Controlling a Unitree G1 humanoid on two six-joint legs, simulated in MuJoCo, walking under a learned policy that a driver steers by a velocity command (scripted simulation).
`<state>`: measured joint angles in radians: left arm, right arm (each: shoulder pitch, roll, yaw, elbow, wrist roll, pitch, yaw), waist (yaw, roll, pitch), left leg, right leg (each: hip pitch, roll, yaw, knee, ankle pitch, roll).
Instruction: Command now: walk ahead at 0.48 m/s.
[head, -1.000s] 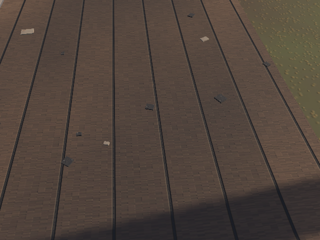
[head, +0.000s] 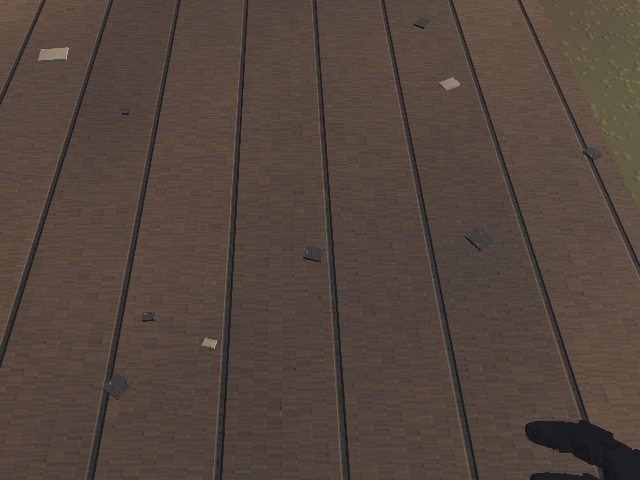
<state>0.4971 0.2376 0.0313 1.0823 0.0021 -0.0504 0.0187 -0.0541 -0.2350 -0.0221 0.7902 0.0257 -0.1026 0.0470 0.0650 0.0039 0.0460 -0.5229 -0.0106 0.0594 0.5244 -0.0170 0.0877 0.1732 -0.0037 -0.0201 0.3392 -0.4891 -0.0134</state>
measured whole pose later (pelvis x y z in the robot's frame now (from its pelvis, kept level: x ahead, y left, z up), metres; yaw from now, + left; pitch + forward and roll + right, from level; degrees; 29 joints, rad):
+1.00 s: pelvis +0.56 -0.04 +0.03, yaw +1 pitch +2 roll -2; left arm 0.38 0.25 0.06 0.99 -0.01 -0.08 0.00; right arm 0.03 -0.24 -0.04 0.86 0.02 -0.08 0.03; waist 0.07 0.04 0.01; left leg -0.61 0.09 -0.01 0.55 0.05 0.03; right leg 0.06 0.06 -0.06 0.19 -0.28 -0.03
